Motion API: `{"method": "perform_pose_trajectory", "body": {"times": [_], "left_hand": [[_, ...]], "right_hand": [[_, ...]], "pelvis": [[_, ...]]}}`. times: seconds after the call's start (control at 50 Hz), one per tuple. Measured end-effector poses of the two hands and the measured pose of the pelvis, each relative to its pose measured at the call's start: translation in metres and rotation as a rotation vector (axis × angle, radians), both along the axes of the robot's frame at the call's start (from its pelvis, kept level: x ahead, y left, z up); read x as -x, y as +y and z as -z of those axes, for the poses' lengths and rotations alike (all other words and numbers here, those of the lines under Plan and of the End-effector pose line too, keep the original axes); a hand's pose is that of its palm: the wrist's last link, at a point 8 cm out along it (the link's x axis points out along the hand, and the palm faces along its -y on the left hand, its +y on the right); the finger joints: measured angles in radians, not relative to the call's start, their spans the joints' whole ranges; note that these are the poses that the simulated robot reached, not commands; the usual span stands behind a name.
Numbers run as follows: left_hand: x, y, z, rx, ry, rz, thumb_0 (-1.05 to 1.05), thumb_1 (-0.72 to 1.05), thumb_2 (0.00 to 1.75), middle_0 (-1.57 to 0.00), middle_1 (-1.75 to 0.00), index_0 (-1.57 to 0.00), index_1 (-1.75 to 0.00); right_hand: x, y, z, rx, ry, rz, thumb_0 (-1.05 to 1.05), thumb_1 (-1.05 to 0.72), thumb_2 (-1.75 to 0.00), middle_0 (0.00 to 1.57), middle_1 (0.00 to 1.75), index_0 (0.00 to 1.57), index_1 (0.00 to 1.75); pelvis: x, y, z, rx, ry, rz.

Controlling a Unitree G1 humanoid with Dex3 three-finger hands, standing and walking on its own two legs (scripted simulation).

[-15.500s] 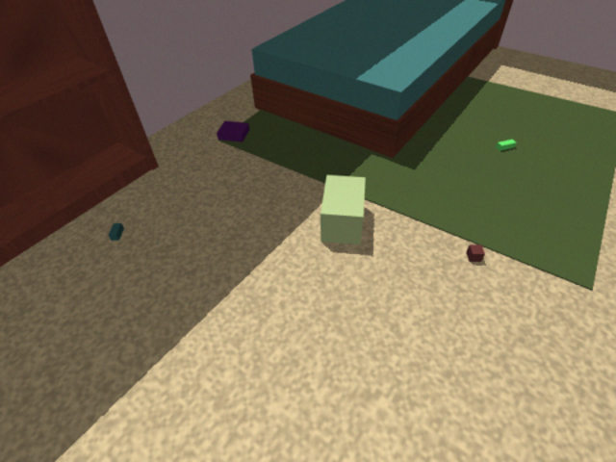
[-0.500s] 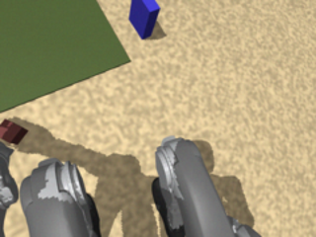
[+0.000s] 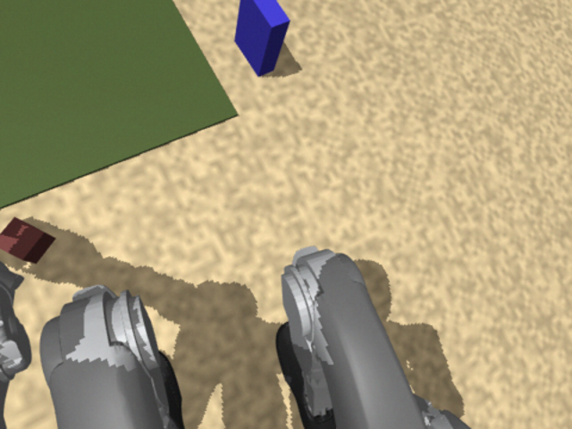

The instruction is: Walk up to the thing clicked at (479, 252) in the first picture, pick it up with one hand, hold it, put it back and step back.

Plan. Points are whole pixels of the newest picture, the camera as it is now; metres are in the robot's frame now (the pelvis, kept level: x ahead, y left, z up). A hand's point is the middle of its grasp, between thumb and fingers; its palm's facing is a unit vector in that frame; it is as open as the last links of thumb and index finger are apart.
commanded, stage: rise first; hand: left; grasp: from above
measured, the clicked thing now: (25, 241) +0.42 +0.35 -0.28
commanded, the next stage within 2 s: approach in 0.32 s
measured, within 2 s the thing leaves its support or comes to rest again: neither
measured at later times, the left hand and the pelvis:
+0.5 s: hand out of the picture +0.38 +0.38 -0.18, palm faces -0.20 -0.35 -0.91, open 14.0 cm; pelvis +0.00 +0.00 +0.00, yaw +0 degrees
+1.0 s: hand (18, 214) +0.43 +0.31 -0.17, palm faces -0.22 -0.31 -0.92, open 14.2 cm; pelvis +0.00 +0.00 +0.01, yaw -1 degrees
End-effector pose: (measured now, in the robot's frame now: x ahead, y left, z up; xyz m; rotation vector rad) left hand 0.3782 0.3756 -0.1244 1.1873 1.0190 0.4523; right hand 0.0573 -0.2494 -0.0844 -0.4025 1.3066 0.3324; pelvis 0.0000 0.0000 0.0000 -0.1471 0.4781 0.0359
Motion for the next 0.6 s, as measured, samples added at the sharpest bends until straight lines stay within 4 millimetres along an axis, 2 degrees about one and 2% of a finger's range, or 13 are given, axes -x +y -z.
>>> {"method": "perform_pose_trajectory", "body": {"times": [0.18, 0.48, 0.6], "left_hand": [[-0.0024, -0.0023, 0.0059, 0.002, -0.022, 0.002, 0.0, -0.53, 0.95, -0.12, -1.08, -0.13, -1.07], [0.0013, 0.0026, -0.0027, -0.006, 0.0, -0.013, 0.0, -0.54, 0.96, -0.12, -1.08, -0.13, -1.07], [-0.0028, -0.0002, 0.0013, -0.017, 0.03, 0.024, 0.0, -0.57, 0.99, -0.12, -1.06, -0.12, -1.07]], "right_hand": [[0.0001, 0.0002, -0.0021, 0.006, 0.007, -0.01, 0.01, -0.92, -0.91, 0.19, 0.3, 0.2, 0.3], [-0.0028, 0.003, -0.0009, -0.009, -0.002, -0.001, 0.01, -0.92, -0.91, 0.19, 0.3, 0.2, 0.3], [0.0046, 0.0003, -0.0022, 0.003, 0.002, -0.011, 0.01, -0.92, -0.9, 0.19, 0.3, 0.2, 0.3]], "pelvis": [[-0.0003, -0.0001, 0.0002, 0.002, -0.001, 0.0], [-0.0005, 0.0014, -0.0018, 0.003, 0.007, -0.001], [0.0021, 0.0003, 0.0015, -0.001, -0.009, -0.003]]}}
